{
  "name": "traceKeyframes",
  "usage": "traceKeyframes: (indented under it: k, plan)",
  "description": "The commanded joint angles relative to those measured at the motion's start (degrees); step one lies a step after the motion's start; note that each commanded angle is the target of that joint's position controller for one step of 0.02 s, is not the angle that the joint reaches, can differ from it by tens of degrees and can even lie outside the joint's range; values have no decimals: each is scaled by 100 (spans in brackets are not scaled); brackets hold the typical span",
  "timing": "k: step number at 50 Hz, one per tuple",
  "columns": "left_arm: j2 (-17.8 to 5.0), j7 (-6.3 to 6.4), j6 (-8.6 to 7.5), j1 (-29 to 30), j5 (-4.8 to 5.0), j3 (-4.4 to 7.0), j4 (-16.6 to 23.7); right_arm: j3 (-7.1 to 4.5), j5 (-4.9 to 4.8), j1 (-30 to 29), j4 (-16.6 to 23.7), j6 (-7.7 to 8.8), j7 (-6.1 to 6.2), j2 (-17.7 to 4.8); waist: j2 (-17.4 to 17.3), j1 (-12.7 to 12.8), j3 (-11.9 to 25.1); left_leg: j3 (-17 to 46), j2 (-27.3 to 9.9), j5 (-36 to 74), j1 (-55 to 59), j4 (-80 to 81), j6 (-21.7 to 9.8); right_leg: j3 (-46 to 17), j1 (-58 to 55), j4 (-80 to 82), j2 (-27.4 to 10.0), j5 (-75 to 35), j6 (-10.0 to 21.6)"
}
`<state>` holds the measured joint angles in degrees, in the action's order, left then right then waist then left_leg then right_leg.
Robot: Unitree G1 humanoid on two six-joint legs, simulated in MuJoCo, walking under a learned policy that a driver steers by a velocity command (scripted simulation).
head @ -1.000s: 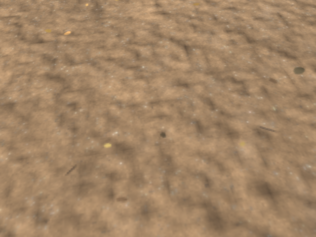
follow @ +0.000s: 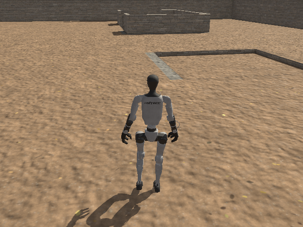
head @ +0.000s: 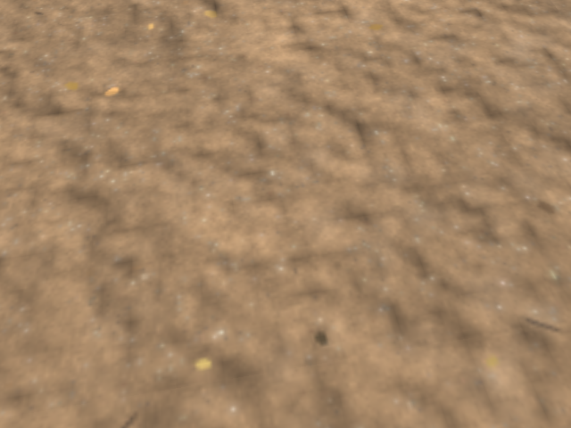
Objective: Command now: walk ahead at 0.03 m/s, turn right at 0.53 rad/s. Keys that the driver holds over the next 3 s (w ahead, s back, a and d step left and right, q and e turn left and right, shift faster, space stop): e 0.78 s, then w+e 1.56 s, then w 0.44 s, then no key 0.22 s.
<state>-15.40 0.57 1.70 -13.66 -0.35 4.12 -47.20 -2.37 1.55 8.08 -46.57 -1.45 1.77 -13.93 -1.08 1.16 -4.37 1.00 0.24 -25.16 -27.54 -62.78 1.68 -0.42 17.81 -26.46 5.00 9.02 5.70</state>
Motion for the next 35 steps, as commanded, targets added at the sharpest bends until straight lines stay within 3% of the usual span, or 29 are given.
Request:
traceKeyframes:
  k: [1, 6, 9, 11, 13, 14, 15, 16, 17, 18, 19, 20, 21, 26, 32, 34, 35]
  plan:
    - [-850, -13, -62, -149, -33, 206, 304, -87, -41, 485, 226, -64, 10, -394, 522, -118, 781, 25, 12, 132, -1, 582, 165, -1510, -604, 824, -1334, -1905, 946]
    - [-971, -50, 44, -93, -84, 273, 436, -84, -71, 84, 471, -78, 36, -491, 823, 87, 772, 129, 32, 279, 115, 1401, 167, -2052, -485, 963, -1260, -183, 816]
    - [-1011, -91, 85, 26, -112, 306, 514, -77, -112, 129, 549, -8, 58, -529, 893, 96, 776, 141, 147, 169, 422, 1913, 82, -2385, -444, 852, -1260, -265, 736]
    - [-1014, -116, 105, 168, -102, 317, 561, -75, -151, 356, 557, 59, 80, -554, 955, 10, 810, 141, 252, 133, 806, 2492, -34, -2618, -425, 720, -1236, -591, 617]
    - [-962, -114, 128, 443, -14, 303, 623, -71, -144, 861, 468, 148, 124, -537, 856, -309, 790, 102, 292, 779, 1673, 3939, -180, -2619, -62, 427, -975, -400, 249]
    - [-730, -92, 111, 404, 35, 239, 694, -148, -64, 963, 473, 191, 173, -887, 279, -280, 722, 794, -418, 574, 2081, 4803, -351, -2283, 418, -86, -575, 418, -107]
    - [-319, -77, 71, 281, 105, 143, 851, -273, 26, 688, 634, 172, 184, -1539, -1166, -93, 632, 2534, -1975, 523, 2361, 5358, -923, -998, 1429, -1307, 423, 1767, -453]
    - [-796, -42, 66, 208, -134, 251, 750, -286, 74, 435, 693, 137, 134, -1504, -1033, -58, 490, 2691, -2395, 1513, 1673, 5154, -1451, -538, 1423, -2563, 292, 2395, -535]
    - [-935, -67, 72, 124, -157, 311, 660, -171, 44, 282, 789, 140, 105, -1085, -583, 72, 454, 2252, -2160, 2127, 1457, 4988, -1519, -644, 1199, -3198, 100, 2187, -541]
    - [-890, -106, 107, -16, -149, 321, 547, -104, 1, 19, 830, 143, 86, -842, -388, 221, 345, 1587, -1760, 2454, 1376, 4852, -1351, -595, 1135, -3590, 26, 1849, -574]
    - [-860, -159, 155, -136, -139, 320, 489, -84, -11, -148, 897, 142, 83, -782, -544, 292, 384, 1086, -1429, 2696, 1550, 4744, -1176, -501, 1196, -3876, 6, 1569, -629]
    - [-822, -221, 192, -199, -123, 302, 463, -81, -9, -120, 929, 147, 99, -782, -766, 237, 435, 771, -1282, 3166, 1775, 4631, -1149, -397, 1325, -4052, -8, 1486, -716]
    - [-791, -261, 212, -134, -97, 278, 479, -89, 0, 26, 918, 146, 94, -792, -764, 132, 481, 564, -1221, 3534, 1987, 4530, -1161, -306, 1402, -4031, -38, 1455, -801]
    - [-625, -338, 275, 495, -44, 160, 769, -208, -5, 761, 745, 142, 73, -1006, -811, -333, 603, 408, -1570, 4020, 2897, 4290, -1363, -105, 1542, -3092, -256, 1622, -964]
    - [-564, -363, 265, 599, 41, 68, 980, -316, 24, 589, 737, 119, -83, -1239, -1059, -338, 675, -61, -1696, 4018, 2361, 3996, -1234, 422, 270, -1566, -318, 1763, -674]
    - [-552, -344, 220, 458, 31, 64, 990, -344, -28, 525, 719, 92, -109, -1303, -1004, -216, 709, -181, -1720, 3854, 2226, 3684, -1079, 534, -146, -803, -274, 1405, -531]
    - [-532, -308, 169, 264, -19, 59, 939, -349, -87, 451, 708, 69, -111, -1299, -819, -38, 739, -384, -1643, 3450, 1949, 3319, -850, 554, -620, -19, -219, 761, -438]
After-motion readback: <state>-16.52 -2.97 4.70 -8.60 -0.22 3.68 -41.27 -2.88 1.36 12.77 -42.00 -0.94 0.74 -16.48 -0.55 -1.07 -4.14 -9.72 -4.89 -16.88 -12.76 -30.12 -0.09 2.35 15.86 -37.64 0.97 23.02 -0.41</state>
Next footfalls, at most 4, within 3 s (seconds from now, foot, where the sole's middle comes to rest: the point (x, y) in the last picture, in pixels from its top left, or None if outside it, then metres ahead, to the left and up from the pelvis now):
0.28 left None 0.07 0.14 -0.77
0.72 right None -0.02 -0.06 -0.77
1.22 left None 0.23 0.01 -0.77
1.72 right None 0.24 -0.37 -0.77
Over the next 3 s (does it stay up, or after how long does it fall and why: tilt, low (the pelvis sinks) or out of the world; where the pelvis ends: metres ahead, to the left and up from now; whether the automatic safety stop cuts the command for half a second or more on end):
stays up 0.35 -0.85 0.01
